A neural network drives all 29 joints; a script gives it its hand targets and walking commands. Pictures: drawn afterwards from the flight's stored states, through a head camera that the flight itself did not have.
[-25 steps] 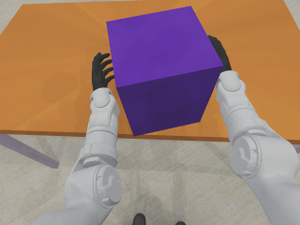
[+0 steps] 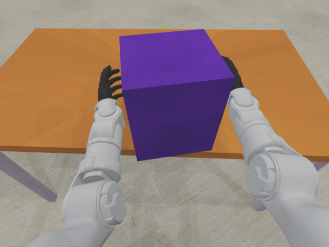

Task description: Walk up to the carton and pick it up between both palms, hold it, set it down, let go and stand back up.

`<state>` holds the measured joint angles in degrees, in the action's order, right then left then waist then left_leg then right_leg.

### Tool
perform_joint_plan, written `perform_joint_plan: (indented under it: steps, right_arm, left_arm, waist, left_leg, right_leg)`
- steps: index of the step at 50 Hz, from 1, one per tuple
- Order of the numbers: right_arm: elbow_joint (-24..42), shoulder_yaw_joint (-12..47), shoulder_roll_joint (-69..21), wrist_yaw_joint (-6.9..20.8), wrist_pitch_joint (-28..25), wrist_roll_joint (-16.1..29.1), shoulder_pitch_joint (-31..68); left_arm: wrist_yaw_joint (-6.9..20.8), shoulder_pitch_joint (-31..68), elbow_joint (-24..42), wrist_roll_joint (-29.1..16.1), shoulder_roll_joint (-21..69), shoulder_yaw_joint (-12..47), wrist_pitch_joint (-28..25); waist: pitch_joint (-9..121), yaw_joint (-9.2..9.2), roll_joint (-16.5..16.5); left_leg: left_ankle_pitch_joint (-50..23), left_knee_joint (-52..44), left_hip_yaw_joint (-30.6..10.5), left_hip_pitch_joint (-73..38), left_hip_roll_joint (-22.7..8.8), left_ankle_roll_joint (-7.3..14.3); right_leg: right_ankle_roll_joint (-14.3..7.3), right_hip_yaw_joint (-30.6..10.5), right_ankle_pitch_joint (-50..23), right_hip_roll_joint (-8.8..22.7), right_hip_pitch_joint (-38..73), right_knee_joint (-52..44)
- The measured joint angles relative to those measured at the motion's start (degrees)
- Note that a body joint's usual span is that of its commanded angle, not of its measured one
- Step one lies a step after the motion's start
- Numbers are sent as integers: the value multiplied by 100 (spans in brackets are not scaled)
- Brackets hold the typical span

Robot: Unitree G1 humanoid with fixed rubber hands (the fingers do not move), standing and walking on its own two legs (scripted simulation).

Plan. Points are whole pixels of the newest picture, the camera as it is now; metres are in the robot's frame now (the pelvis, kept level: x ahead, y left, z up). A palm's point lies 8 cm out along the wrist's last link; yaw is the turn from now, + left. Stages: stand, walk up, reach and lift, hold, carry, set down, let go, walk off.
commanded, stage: reach and lift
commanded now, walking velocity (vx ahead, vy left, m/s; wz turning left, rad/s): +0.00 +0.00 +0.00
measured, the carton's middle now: (169, 97) +0.47 +0.07 +0.10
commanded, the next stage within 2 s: none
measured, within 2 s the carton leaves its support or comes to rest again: neither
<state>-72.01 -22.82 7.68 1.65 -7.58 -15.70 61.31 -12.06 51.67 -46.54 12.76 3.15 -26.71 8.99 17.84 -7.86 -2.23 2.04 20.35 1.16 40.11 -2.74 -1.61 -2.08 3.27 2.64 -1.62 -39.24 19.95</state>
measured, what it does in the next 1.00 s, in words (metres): stands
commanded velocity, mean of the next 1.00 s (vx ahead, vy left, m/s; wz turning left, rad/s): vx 0.00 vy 0.00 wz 0.00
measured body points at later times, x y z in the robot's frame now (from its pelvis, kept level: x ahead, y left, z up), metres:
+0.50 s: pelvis -0.01 +0.01 +0.01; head -0.02 +0.03 +0.46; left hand +0.42 +0.21 +0.18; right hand +0.46 -0.09 +0.20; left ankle +0.06 +0.14 -0.73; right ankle +0.05 -0.09 -0.73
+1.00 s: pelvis -0.02 +0.01 +0.01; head -0.07 +0.04 +0.45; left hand +0.40 +0.21 +0.22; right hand +0.42 -0.10 +0.23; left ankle +0.06 +0.14 -0.73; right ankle +0.05 -0.09 -0.73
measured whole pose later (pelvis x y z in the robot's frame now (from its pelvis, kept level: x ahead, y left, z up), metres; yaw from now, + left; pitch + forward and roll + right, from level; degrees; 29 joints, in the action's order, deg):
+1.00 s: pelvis -0.02 +0.01 +0.01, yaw +0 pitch +7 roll -1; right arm -69.4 -21.9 4.6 -3.2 13.0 -2.9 64.1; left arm -9.8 56.2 -46.5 11.3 -3.8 -21.8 29.9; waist 15.5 0.0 -2.8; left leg 2.8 20.4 1.2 24.6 -1.9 -0.4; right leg -0.9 3.3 2.6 -0.8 -22.8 18.3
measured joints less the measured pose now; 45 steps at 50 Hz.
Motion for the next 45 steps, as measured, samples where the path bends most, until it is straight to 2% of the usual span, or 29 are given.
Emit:
perform_joint_plan:
  steps: [10,24,37,45]
  right_arm:
    - [1,0,-84,-66,589,117,165]
    - [2,-1,-137,-138,1118,514,179]
    - [2,-1,-160,-218,1518,885,216]
    - [87,4,-250,-371,1808,1147,249]
  left_arm:
    - [-6,136,0,0,-156,39,586]
    - [32,247,1,0,-288,156,1204]
    - [61,315,1,-1,-391,284,1633]
    - [152,361,1,-82,-573,447,1911]
  waist:
    - [0,175,-58]
    - [-91,465,-59]
    - [-230,606,-59]
    - [-237,717,-59]
  left_leg:
    - [11,0,0,-317,40,37]
    - [75,0,0,-876,75,86]
    - [79,0,0,-1263,80,99]
    - [78,0,0,-1447,80,106]
  right_leg:
    - [39,0,0,39,338,-28]
    - [96,0,0,71,963,-152]
    - [103,0,1,75,1357,-163]
    - [106,0,1,75,1541,-163]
